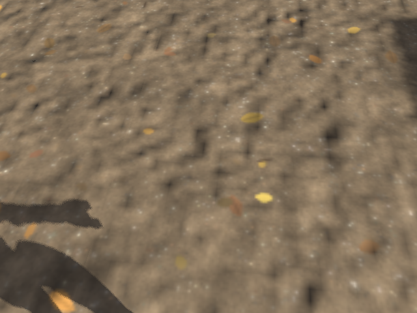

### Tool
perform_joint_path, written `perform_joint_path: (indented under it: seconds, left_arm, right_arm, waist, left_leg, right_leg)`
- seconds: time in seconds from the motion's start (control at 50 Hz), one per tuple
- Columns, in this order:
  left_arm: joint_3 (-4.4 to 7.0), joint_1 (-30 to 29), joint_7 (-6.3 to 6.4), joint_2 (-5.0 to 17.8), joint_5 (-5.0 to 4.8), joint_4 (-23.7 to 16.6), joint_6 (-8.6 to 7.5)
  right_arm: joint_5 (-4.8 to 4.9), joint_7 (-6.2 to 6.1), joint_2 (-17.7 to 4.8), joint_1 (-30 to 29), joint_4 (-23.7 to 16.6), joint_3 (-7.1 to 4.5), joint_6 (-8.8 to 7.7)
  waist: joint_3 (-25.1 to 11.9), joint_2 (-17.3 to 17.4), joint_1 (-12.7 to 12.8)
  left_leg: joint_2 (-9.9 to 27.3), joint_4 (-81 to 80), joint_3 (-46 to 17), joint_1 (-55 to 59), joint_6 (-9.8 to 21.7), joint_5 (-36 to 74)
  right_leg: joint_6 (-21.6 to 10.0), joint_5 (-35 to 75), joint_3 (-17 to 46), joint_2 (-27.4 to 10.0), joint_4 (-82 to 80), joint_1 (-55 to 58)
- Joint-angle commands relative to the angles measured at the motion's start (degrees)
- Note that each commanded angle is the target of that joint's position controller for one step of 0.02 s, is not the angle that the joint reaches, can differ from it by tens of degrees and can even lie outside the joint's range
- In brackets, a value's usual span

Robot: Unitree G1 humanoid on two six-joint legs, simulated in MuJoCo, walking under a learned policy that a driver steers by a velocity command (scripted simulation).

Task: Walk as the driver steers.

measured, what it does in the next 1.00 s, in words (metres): steps on the spot, turning right: left foot, then right foot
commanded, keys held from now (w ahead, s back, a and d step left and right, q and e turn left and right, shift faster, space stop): e+shift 0.50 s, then q+shift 0.50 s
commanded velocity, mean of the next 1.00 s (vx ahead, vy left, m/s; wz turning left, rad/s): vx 0.00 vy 0.00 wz -0.28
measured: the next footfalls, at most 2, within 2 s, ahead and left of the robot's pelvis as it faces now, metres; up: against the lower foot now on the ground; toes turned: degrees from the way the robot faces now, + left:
left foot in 0.08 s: +0.01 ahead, +0.12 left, +0.00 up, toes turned -12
right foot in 0.46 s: +0.02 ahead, -0.16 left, +0.00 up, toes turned -27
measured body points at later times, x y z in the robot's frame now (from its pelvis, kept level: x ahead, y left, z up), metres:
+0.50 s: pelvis +0.00 -0.03 -0.02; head +0.05 -0.07 +0.43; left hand +0.29 +0.15 -0.09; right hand +0.01 -0.36 -0.13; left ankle -0.03 +0.13 -0.71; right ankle -0.01 -0.14 -0.74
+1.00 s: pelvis +0.04 -0.03 -0.01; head +0.09 -0.01 +0.43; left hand +0.29 +0.18 -0.12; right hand +0.08 -0.35 -0.10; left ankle +0.06 +0.07 -0.74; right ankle -0.01 -0.14 -0.74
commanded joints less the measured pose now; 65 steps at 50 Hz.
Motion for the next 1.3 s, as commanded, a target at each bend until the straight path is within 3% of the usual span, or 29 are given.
perform_joint_path:
  seconds: [0.02, 0.08, 0.1, 0.12, 0.14, 0.16, 0.22, 0.32, 0.4, 0.44, 0.46, 0.48, 0.5, 0.52, 0.56, 0.66, 0.74, 0.8, 0.88, 0.96, 0.98, 1.0, 1.02, 1.04, 1.08, 1.1, 1.2, 1.26, 1.3]
  left_arm:
    - [4.21, -3.6, 1.05, 12.9, -0.90, -5.9, 0.26]
    - [4.38, -4.7, 1.47, 11.3, -1.51, -7.5, 1.13]
    - [4.03, -5.0, 1.47, 9.8, -1.69, -8.9, 1.18]
    - [3.80, -3.2, 1.13, 9.2, -1.81, -9.4, 0.96]
    - [4.50, -0.2, 0.62, 10.7, -1.30, -8.3, 0.73]
    - [5.48, 0.9, 0.24, 13.2, -0.85, -7.4, 0.77]
    - [4.50, 0.1, -0.41, 9.4, -0.94, -7.4, 2.21]
    - [2.65, -5.8, -2.34, 6.8, -1.02, -12.2, 1.95]
    - [3.62, -3.0, -2.71, 8.9, -0.78, -12.4, 2.88]
    - [5.06, 3.0, -2.19, 10.5, -0.63, -11.0, 3.49]
    - [6.67, 9.7, -1.05, 14.0, -0.37, -9.5, 3.35]
    - [8.32, 11.4, 0.10, 22.8, -0.54, -10.9, 2.85]
    - [7.31, 9.8, -0.74, 21.3, 2.04, -12.7, 0.93]
    - [5.95, 6.5, -1.11, 17.0, 1.86, -12.6, -0.19]
    - [3.71, 0.4, -0.12, 10.8, 0.02, -11.8, -0.47]
    - [0.36, -4.6, 0.78, 4.5, 2.61, -8.6, -1.18]
    - [2.58, -2.9, 1.12, 11.1, 2.85, -6.7, -0.35]
    - [2.75, -2.9, 1.31, 10.5, 2.06, -5.9, 0.24]
    - [3.28, -4.5, 1.33, 10.3, 1.70, -5.6, 0.46]
    - [3.94, -6.1, 1.45, 10.4, 0.06, -5.4, 1.07]
    - [3.84, -3.5, 1.23, 8.9, -0.10, -4.3, 0.86]
    - [3.22, -4.2, 0.98, 6.4, 2.20, -6.2, 0.45]
    - [2.61, -11.6, 1.10, 5.6, 2.86, -9.8, -0.12]
    - [3.05, -12.3, 1.00, 7.3, 2.19, -9.6, -0.43]
    - [3.36, -10.2, 1.25, 7.9, 1.53, -8.0, -0.90]
    - [3.65, -9.7, 1.51, 8.8, 1.83, -7.6, -0.94]
    - [2.98, -8.8, 0.88, 6.8, 0.95, -6.2, -1.30]
    - [3.00, -10.0, -0.41, 7.4, 0.00, -6.2, -2.54]
    - [3.24, -12.6, -1.14, 8.2, -0.48, -7.0, -4.07]
  right_arm:
    - [0.96, -0.14, -5.8, 1.1, -2.8, -2.86, -1.81]
    - [1.05, 0.35, -6.5, 4.7, -0.9, -3.63, -2.59]
    - [0.10, 0.42, -9.1, 4.7, -0.5, -4.33, -2.39]
    - [-1.00, 0.50, -11.0, 3.8, -0.4, -4.91, -2.02]
    - [-1.75, 0.16, -9.7, 0.7, -1.7, -4.60, -2.04]
    - [-1.39, -0.39, -8.0, 0.0, -2.6, -3.98, -1.99]
    - [0.61, -1.45, -7.2, -2.2, -2.5, -3.47, -1.61]
    - [-0.02, -1.20, -10.7, 1.9, -1.1, -4.46, 0.05]
    - [1.79, 0.50, -12.7, 0.7, -0.6, -5.16, -0.72]
    - [2.77, 1.11, -11.4, -0.2, -0.1, -4.91, -1.77]
    - [2.40, 1.56, -9.8, 2.1, 0.7, -4.48, -2.51]
    - [-1.32, 1.88, -4.3, 1.6, -2.9, -2.70, -3.02]
    - [-1.48, 1.57, -6.1, -1.4, -3.9, -2.54, -3.27]
    - [0.54, 1.32, -9.0, -3.4, -3.2, -3.02, -2.84]
    - [0.58, 0.04, -9.4, -1.9, -0.9, -3.04, -1.61]
    - [1.05, 0.47, -4.3, 5.4, 3.2, -0.94, 0.38]
    - [1.87, 0.60, -8.8, 0.6, 0.0, -1.57, 1.03]
    - [1.93, 0.76, -8.5, 0.9, -1.0, -1.67, 1.31]
    - [1.92, 1.73, -6.8, 2.8, -1.8, -1.54, 1.38]
    - [2.27, 2.80, -6.5, 7.7, -1.6, -2.25, 1.54]
    - [1.81, 2.16, -8.8, 9.9, -1.3, -3.28, 1.46]
    - [1.54, 0.92, -17.6, 12.4, -2.3, -5.65, 1.09]
    - [-0.56, 1.43, -18.9, 12.3, -3.9, -5.46, -0.08]
    - [-0.89, 1.91, -16.5, 12.1, -4.1, -4.94, -1.26]
    - [1.24, 1.19, -14.3, 7.3, -4.0, -4.56, -1.75]
    - [2.28, 0.55, -13.1, 5.2, -4.5, -4.07, -1.24]
    - [1.99, -0.93, -13.6, 5.4, -5.4, -4.15, 0.43]
    - [2.78, -1.00, -13.3, 7.3, -5.2, -3.92, 0.18]
    - [2.33, -0.71, -14.4, 7.2, -5.2, -3.97, -0.51]
  waist:
    - [-4.8, -12.7, -2.1]
    - [-9.8, -10.4, -3.6]
    - [-9.7, -3.1, -2.7]
    - [-7.7, 8.9, -1.5]
    - [-7.0, 13.0, -0.7]
    - [-6.6, 7.5, -0.6]
    - [-3.0, 3.5, -0.5]
    - [-3.5, 6.7, -4.8]
    - [-4.7, 7.9, -3.2]
    - [-6.9, 6.2, 0.7]
    - [-9.7, -0.2, 3.8]
    - [-11.4, -19.9, 1.3]
    - [-20.5, -16.2, 3.8]
    - [-16.6, -9.1, 3.7]
    - [-10.1, -4.2, 0.5]
    - [-9.4, -7.6, -2.9]
    - [-3.1, -9.3, 0.7]
    - [-0.9, -7.5, 1.0]
    - [-3.6, -6.8, 0.0]
    - [-6.5, -6.6, -3.2]
    - [-6.5, -2.0, -3.7]
    - [-6.8, 14.4, -3.0]
    - [-8.5, 17.8, -5.4]
    - [-9.9, 9.2, -6.1]
    - [-7.6, 2.3, -2.7]
    - [-7.5, 2.6, -1.9]
    - [-8.5, 3.9, -1.8]
    - [-7.3, 6.7, -3.4]
    - [-3.6, 9.7, -4.2]
  left_leg:
    - [-2.1, -1.2, 3.2, -3.5, 0.4, -0.9]
    - [1.9, -7.9, 2.2, 6.4, 2.2, 8.7]
    - [7.1, -7.8, -2.2, 10.7, 5.5, 16.3]
    - [15.2, -9.7, -9.7, 14.1, 11.2, 31.0]
    - [24.5, -9.9, -14.7, 14.9, 17.0, 42.1]
    - [26.4, -9.3, -12.7, 13.5, 18.2, 44.5]
    - [19.9, -7.7, -0.9, 12.7, 14.2, 43.2]
    - [19.3, -8.5, 7.4, 13.2, 14.7, 42.1]
    - [20.5, -4.8, 12.6, 9.8, 12.2, 41.2]
    - [18.7, 5.5, 17.2, 5.8, 8.4, 42.4]
    - [14.9, 17.5, 19.5, -3.6, 4.0, 34.2]
    - [5.9, 36.5, 19.8, -24.7, -1.4, -15.5]
    - [2.0, 46.0, 5.1, -28.5, -1.7, -21.2]
    - [4.8, 47.2, 3.8, -29.1, -0.8, -17.4]
    - [8.5, 40.0, 5.4, -26.5, 0.1, -9.0]
    - [8.8, 24.9, 8.1, -8.2, -2.0, 1.6]
    - [8.4, 20.6, 9.5, -11.3, -1.3, -1.1]
    - [9.7, 21.4, 9.4, -16.0, -0.9, -4.1]
    - [9.5, 18.4, 11.5, -14.3, -0.3, -5.8]
    - [6.2, 2.5, 15.2, -5.0, 3.1, 4.5]
    - [6.0, -4.2, 11.0, 0.7, 5.7, 14.6]
    - [19.2, -7.0, -10.1, 11.5, 12.3, 40.2]
    - [26.6, -8.9, -24.9, 13.2, 23.8, 47.5]
    - [25.4, -9.3, -21.1, 15.1, 24.2, 45.1]
    - [19.2, -7.7, -13.5, 14.6, 18.2, 40.5]
    - [17.8, -7.7, -11.9, 13.9, 16.8, 40.3]
    - [13.7, -7.3, -11.9, 12.6, 15.7, 39.4]
    - [12.0, -14.0, -18.0, 8.3, 16.0, -5.5]
    - [12.1, -16.0, -21.5, 5.5, 16.3, -13.3]
  right_leg:
    - [-8.0, 8.7, 21.0, -11.0, -7.3, 7.0]
    - [-5.9, 14.8, 19.4, -8.7, -1.5, 3.9]
    - [-3.5, 9.8, 13.8, -5.3, 3.5, -3.3]
    - [-0.3, -5.3, 5.1, 0.8, 10.6, -13.0]
    - [2.5, -22.0, -0.2, 1.1, 22.7, -18.5]
    - [4.1, -22.6, -1.4, -2.4, 32.5, -20.2]
    - [6.8, -13.3, -5.4, -6.4, 37.2, -24.0]
    - [7.0, -8.6, -12.4, -9.2, 24.6, -19.8]
    - [4.0, -6.2, -17.1, -7.3, 13.8, -9.4]
    - [0.7, -0.4, -18.1, -4.5, 4.1, 1.8]
    - [-3.1, 13.3, -12.0, -4.9, -1.8, 15.2]
    - [-12.1, 45.2, 13.4, -20.7, -0.6, 28.3]
    - [-22.4, 36.6, 26.9, -28.1, -4.8, 26.3]
    - [-20.7, 30.5, 19.3, -27.2, -6.5, 22.5]
    - [-13.8, 22.7, 8.7, -21.7, -6.4, 14.4]
    - [-10.4, 22.2, -6.7, -15.3, -8.5, 2.7]
    - [-13.0, 7.4, -4.0, -19.7, -11.4, 2.8]
    - [-13.8, 5.9, -2.1, -23.0, -11.7, 5.6]
    - [-13.1, 19.5, -5.9, -24.2, -8.2, 10.0]
    - [-7.6, 21.7, -12.9, -22.7, 0.7, 10.3]
    - [-3.2, 13.3, -16.8, -19.1, 8.3, 5.8]
    - [3.2, -8.1, -22.0, -11.2, 26.3, -11.0]
    - [5.5, -28.1, -12.9, -2.1, 38.0, -23.4]
    - [4.9, -27.0, -7.0, -3.6, 43.6, -25.6]
    - [4.0, -17.0, -5.4, -5.4, 41.3, -27.1]
    - [4.3, -13.7, -5.1, -6.0, 38.9, -26.0]
    - [7.0, -7.3, -5.2, -2.4, 28.9, -21.2]
    - [6.6, -4.1, -4.5, -2.3, 18.1, -18.9]
    - [6.0, -4.3, -4.1, -1.9, 12.5, -18.2]
Velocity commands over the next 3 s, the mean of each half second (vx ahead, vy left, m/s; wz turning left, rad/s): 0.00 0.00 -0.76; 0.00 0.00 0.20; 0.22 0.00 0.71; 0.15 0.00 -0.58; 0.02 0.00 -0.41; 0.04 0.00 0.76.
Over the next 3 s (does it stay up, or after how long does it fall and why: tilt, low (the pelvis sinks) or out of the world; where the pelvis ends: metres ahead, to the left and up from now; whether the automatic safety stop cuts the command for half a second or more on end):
stays up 0.33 -0.06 0.01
